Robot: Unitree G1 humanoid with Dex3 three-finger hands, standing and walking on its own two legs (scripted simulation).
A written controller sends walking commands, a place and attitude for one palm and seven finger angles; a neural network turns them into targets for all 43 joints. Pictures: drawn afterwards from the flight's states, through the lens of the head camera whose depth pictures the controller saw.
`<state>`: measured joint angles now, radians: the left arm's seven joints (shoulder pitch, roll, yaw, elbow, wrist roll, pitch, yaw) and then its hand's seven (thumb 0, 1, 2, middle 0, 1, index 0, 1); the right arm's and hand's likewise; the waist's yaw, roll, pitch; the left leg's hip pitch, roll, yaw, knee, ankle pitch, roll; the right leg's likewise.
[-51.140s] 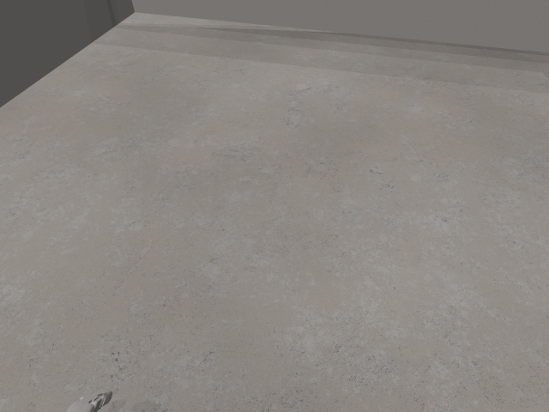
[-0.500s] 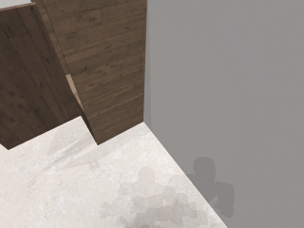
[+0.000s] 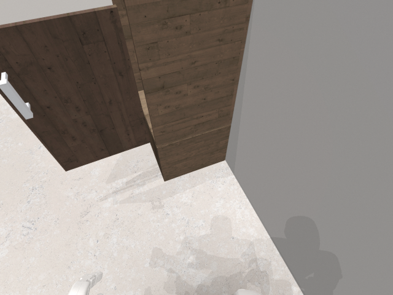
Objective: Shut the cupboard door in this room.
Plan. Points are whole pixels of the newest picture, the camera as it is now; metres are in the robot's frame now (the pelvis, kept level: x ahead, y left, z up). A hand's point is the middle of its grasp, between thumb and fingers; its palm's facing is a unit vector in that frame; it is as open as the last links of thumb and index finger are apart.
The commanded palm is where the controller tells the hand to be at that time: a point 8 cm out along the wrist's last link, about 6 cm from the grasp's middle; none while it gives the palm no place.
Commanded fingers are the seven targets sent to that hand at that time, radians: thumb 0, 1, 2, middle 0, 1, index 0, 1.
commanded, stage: turn to face it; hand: left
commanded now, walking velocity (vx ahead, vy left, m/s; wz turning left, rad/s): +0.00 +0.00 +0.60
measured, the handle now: (16, 96) +0.60 +0.53 +0.02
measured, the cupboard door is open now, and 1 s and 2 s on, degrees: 92 92 92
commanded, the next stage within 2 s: take the last steps up to it in 0.52 s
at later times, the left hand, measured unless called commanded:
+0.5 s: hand out of the picture -0.05 +0.18 -0.16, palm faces +0.34 -0.90 -0.27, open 7.4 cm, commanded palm none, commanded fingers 0.00 0.90 0.90 -0.20 -0.30 -0.20 -0.30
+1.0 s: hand out of the picture -0.02 +0.22 -0.16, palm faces +0.40 -0.89 -0.22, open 7.4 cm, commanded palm none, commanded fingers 0.00 0.90 0.90 -0.20 -0.30 -0.20 -0.30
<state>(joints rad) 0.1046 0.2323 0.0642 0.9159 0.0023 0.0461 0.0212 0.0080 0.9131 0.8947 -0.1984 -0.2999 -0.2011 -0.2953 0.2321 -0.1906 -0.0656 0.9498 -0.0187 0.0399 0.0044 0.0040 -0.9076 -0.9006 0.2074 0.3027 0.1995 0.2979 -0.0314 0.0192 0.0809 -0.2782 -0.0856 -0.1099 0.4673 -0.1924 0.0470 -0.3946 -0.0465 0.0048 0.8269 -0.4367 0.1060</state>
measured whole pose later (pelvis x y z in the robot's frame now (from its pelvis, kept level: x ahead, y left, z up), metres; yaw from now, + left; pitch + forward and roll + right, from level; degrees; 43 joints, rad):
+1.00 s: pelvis +0.00 +0.01 +0.00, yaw +23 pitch -1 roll +1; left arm 0.21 0.20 0.04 1.00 0.02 0.01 -0.02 0.01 0.91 0.89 -0.20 -0.30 -0.20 -0.30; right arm 0.34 -0.19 -0.05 1.04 -0.02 -0.02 -0.01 0.00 -0.93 -0.90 0.21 0.30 0.20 0.30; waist -0.01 0.00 0.02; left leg -0.06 -0.05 0.01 0.33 -0.26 0.04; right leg -0.42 -0.10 -0.08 0.77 -0.35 0.05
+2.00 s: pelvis +0.24 +0.15 +0.00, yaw +26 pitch -1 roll +1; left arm 0.17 0.21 0.06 0.99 0.02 0.02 0.03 0.00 0.92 0.89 -0.20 -0.30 -0.20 -0.29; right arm 0.19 -0.15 -0.04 1.04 -0.02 -0.01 -0.04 -0.02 -0.94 -0.90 0.20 0.30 0.20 0.30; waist 0.01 -0.03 0.07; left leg -0.17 0.01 0.14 0.44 -0.26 0.04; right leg -0.45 -0.06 -0.06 0.85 -0.33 0.03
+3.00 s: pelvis +0.20 +0.16 +0.00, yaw +26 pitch -1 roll +0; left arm 0.27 0.13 0.01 1.13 0.01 0.00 0.04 0.01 0.92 0.89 -0.20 -0.30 -0.20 -0.30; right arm 0.27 -0.14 -0.02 1.12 0.00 -0.01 -0.04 0.01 -0.93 -0.90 0.20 0.30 0.20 0.30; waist 0.01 0.00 0.06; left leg -0.11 -0.03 0.05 0.40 -0.28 0.03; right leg -0.18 -0.04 -0.03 0.44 -0.25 0.02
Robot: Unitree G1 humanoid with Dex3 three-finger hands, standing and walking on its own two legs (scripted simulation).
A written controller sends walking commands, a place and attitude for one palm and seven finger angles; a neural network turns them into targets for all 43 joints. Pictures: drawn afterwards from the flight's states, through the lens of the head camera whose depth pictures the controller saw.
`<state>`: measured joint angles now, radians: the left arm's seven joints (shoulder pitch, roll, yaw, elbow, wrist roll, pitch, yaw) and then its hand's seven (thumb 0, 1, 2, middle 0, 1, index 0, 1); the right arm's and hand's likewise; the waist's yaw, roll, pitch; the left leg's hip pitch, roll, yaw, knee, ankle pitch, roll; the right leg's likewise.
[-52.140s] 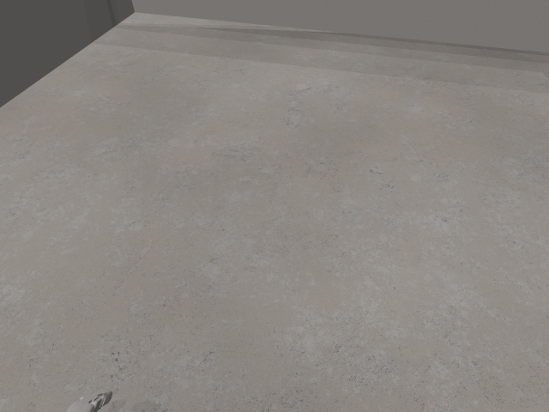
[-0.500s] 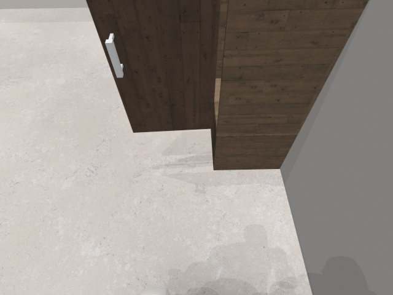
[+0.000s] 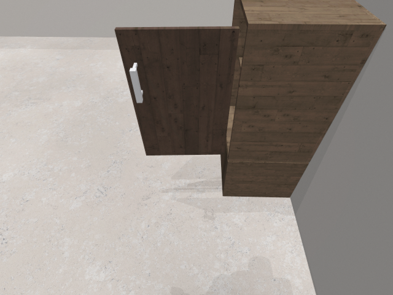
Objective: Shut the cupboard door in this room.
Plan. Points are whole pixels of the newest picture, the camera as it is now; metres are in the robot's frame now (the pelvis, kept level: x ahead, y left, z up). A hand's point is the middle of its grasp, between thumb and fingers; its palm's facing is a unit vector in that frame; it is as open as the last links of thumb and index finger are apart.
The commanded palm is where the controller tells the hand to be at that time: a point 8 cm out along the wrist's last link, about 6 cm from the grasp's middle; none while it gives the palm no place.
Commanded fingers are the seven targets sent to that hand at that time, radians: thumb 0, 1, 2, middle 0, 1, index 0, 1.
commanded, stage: take the last steps up to it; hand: left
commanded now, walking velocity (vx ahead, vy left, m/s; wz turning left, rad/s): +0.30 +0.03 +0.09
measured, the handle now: (137, 83) +0.76 +0.24 +0.01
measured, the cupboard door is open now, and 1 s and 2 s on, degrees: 92 92 92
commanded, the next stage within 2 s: come to a stop and stand still in 0.64 s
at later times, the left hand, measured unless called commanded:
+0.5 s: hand out of the picture +0.06 +0.12 -0.16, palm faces +0.20 -0.96 -0.19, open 7.3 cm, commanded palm none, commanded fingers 0.00 0.90 0.90 -0.20 -0.30 -0.20 -0.30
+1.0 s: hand (121, 221) +0.34 +0.24 -0.17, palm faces +0.12 -0.96 -0.23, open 7.3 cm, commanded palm none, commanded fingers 0.00 0.90 0.90 -0.20 -0.30 -0.20 -0.30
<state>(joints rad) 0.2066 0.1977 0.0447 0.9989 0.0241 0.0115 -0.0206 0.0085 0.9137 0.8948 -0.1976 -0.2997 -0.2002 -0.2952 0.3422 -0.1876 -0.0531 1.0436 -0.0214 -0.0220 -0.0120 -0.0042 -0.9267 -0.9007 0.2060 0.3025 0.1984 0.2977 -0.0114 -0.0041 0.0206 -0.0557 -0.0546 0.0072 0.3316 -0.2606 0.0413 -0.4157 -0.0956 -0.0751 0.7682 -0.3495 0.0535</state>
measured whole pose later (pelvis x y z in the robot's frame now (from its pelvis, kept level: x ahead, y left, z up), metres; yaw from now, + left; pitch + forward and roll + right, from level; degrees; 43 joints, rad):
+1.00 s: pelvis +0.28 +0.03 +0.00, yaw +3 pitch -1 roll +1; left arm 0.17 0.21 0.06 0.99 0.02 0.02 0.03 0.00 0.92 0.89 -0.20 -0.30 -0.20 -0.29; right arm 0.19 -0.15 -0.04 1.04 -0.02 -0.01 -0.04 -0.02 -0.94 -0.90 0.20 0.30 0.20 0.30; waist 0.01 -0.03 0.07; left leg -0.17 0.01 0.14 0.44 -0.26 0.04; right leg -0.45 -0.06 -0.06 0.85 -0.33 0.03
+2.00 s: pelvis +0.25 +0.06 +0.00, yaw +3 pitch -1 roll +0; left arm 0.27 0.13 0.01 1.13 0.01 0.00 0.04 0.01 0.92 0.89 -0.20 -0.30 -0.20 -0.30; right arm 0.27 -0.14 -0.02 1.12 0.00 -0.01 -0.04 0.01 -0.93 -0.90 0.20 0.30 0.20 0.30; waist 0.01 0.00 0.06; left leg -0.11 -0.03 0.05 0.40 -0.28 0.03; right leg -0.18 -0.04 -0.03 0.44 -0.25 0.02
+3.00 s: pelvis +0.27 +0.05 -0.01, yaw +2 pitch +0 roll +0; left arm 0.40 0.14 0.01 1.11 0.02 -0.03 0.02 0.01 0.91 0.89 -0.20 -0.30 -0.20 -0.30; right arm 0.34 -0.14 0.00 1.11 -0.01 -0.03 -0.02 0.00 -0.91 -0.90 0.20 0.30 0.19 0.30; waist 0.01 -0.02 0.02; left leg -0.17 0.01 0.05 0.58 -0.40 0.02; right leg -0.23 0.00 -0.03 0.58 -0.35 -0.01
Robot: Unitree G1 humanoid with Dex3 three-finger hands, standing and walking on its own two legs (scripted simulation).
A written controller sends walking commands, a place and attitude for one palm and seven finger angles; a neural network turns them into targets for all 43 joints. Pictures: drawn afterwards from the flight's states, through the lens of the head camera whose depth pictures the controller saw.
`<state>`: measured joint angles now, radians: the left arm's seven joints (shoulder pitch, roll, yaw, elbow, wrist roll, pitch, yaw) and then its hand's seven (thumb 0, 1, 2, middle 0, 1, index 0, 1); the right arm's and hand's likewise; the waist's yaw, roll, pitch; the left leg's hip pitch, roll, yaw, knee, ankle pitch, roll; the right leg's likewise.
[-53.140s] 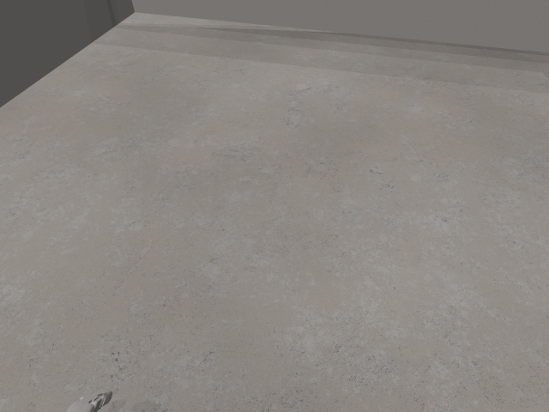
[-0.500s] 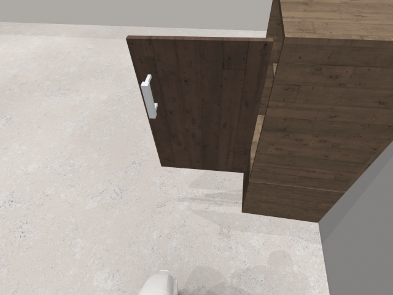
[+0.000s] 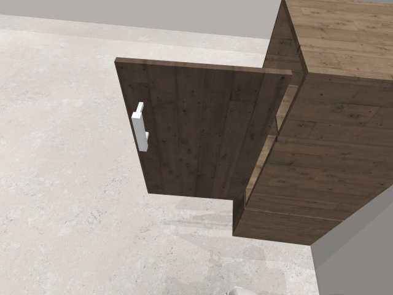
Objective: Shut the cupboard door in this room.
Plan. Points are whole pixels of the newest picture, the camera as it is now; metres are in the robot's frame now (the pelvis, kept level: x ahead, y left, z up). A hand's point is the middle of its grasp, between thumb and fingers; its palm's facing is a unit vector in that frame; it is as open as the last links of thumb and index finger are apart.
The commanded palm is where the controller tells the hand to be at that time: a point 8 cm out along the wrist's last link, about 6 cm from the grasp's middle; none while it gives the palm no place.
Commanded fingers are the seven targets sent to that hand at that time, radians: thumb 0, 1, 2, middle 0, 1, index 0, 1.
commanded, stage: come to a stop and stand still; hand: left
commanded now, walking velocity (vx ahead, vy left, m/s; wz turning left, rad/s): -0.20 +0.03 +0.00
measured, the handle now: (142, 127) +0.49 +0.18 +0.02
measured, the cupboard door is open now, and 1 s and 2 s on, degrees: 92 92 92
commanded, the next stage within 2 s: look again from close up in 0.94 s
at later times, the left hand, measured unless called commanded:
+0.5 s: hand out of the picture +0.03 +0.18 -0.17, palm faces +0.09 -0.97 -0.24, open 7.3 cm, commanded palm none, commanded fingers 0.00 0.90 0.90 -0.20 -0.30 -0.20 -0.30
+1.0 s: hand out of the picture -0.03 +0.19 -0.18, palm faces +0.03 -0.98 -0.18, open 7.3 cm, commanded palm none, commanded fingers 0.00 0.90 0.90 -0.20 -0.30 -0.20 -0.30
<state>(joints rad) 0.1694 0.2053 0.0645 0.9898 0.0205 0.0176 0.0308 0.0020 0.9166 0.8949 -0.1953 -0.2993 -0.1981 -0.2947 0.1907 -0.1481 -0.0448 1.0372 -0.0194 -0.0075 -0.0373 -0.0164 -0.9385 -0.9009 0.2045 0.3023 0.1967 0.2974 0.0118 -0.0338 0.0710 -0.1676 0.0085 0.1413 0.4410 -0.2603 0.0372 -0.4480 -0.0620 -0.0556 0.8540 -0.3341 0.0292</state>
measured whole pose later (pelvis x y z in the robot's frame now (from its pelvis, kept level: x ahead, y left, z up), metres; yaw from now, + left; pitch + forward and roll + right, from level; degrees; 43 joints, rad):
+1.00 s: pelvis -0.03 +0.02 +0.00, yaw -1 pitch -1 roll +0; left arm 0.27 0.13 0.01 1.13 0.01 0.00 0.04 0.01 0.92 0.89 -0.20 -0.30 -0.20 -0.30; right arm 0.27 -0.14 -0.02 1.12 0.00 -0.01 -0.04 0.01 -0.93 -0.90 0.20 0.30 0.20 0.30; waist 0.01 0.00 0.06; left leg -0.11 -0.03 0.05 0.40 -0.28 0.03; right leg -0.18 -0.04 -0.03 0.44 -0.25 0.02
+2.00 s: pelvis -0.01 +0.01 -0.01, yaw -1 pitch +0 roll +0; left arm 0.40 0.14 0.01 1.11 0.02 -0.03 0.02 0.01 0.91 0.89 -0.20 -0.30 -0.20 -0.30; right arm 0.34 -0.14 0.00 1.11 -0.01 -0.03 -0.02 0.00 -0.91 -0.90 0.20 0.30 0.19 0.30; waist 0.01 -0.02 0.02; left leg -0.17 0.01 0.05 0.58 -0.40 0.02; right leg -0.23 0.00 -0.03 0.58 -0.35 -0.01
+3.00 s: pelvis +0.02 +0.02 +0.00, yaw -1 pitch -2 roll +0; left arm 0.36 0.13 -0.01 1.11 0.03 0.00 0.04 0.01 0.92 0.89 -0.20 -0.30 -0.20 -0.30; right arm 0.25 -0.16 -0.01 1.08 -0.01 0.00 -0.01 0.01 -0.94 -0.90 0.20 0.30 0.20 0.30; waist 0.03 -0.02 0.05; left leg -0.19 -0.03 0.12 0.42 -0.21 0.07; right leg -0.21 -0.04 -0.04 0.42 -0.19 0.03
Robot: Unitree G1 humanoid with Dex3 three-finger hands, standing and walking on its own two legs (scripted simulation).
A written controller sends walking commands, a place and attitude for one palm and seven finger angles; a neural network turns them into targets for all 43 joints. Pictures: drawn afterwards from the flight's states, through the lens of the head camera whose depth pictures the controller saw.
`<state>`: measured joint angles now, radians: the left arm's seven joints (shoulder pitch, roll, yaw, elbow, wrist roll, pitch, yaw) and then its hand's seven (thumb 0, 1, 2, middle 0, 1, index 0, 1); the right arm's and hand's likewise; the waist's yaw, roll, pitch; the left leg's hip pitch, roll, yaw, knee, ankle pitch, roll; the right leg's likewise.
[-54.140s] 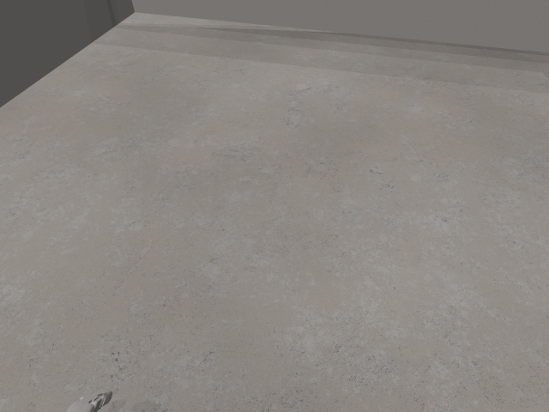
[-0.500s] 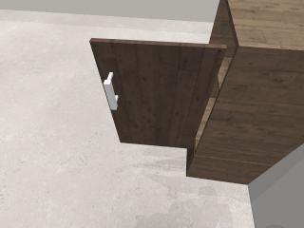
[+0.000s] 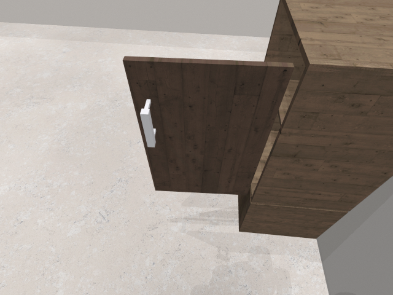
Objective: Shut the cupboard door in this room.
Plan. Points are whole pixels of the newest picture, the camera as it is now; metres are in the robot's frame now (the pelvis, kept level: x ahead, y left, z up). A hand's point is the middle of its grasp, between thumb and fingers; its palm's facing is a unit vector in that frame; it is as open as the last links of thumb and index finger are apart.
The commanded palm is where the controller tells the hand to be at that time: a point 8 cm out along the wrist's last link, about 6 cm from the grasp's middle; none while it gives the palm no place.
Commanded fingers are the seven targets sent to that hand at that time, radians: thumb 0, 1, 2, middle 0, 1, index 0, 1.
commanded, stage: look again from close up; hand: left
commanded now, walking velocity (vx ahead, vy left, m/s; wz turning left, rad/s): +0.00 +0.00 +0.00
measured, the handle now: (149, 123) +0.52 +0.16 +0.01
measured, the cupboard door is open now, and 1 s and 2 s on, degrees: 92 92 92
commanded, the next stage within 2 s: shuffle to correct the standing spot in 0.50 s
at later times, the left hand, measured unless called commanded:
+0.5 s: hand out of the picture -0.02 +0.18 -0.18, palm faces +0.01 -0.98 -0.20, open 7.3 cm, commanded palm none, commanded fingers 0.00 0.90 0.90 -0.20 -0.30 -0.20 -0.30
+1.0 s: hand out of the picture -0.04 +0.15 -0.19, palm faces +0.04 -0.99 -0.15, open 7.3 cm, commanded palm none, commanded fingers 0.00 0.90 0.90 -0.20 -0.30 -0.20 -0.30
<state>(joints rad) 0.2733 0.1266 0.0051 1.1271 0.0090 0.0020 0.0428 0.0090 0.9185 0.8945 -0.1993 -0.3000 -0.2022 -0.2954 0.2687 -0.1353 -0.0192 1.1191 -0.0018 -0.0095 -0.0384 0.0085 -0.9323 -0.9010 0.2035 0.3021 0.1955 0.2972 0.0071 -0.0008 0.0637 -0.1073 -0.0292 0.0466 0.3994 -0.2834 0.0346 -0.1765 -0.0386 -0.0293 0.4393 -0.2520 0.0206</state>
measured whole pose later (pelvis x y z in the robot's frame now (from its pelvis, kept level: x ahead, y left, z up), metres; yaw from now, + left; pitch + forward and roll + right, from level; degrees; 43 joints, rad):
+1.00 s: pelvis +0.01 -0.01 -0.01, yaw -1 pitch +0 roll +0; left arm 0.40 0.14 0.01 1.11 0.02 -0.03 0.02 0.01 0.91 0.89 -0.20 -0.30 -0.20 -0.30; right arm 0.34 -0.14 0.00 1.11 -0.01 -0.03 -0.02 0.00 -0.91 -0.90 0.20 0.30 0.19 0.30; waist 0.01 -0.02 0.02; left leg -0.17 0.01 0.05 0.58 -0.40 0.02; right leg -0.23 0.00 -0.03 0.58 -0.35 -0.01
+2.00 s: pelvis +0.04 -0.01 +0.00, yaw +0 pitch -2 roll +0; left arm 0.36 0.13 -0.01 1.11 0.03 0.00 0.04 0.01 0.92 0.89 -0.20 -0.30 -0.20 -0.30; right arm 0.25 -0.16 -0.01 1.08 -0.01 0.00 -0.01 0.01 -0.94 -0.90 0.20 0.30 0.20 0.30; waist 0.03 -0.02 0.05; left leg -0.19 -0.03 0.12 0.42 -0.21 0.07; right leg -0.21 -0.04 -0.04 0.42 -0.19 0.03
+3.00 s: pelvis +0.08 -0.03 -0.02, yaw +3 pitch +2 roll +0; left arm 0.36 0.17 0.05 0.19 -0.15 -0.16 0.06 0.02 0.93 0.89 -0.24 -0.35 -0.24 -0.34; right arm 0.31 -0.26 -0.02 0.84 0.02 -0.29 -0.04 0.02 -0.92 -0.90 0.20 0.30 0.20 0.30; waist -0.03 0.04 -0.05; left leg -0.32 -0.02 0.06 0.62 -0.34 0.03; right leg -0.33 -0.05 -0.09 0.64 -0.35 -0.01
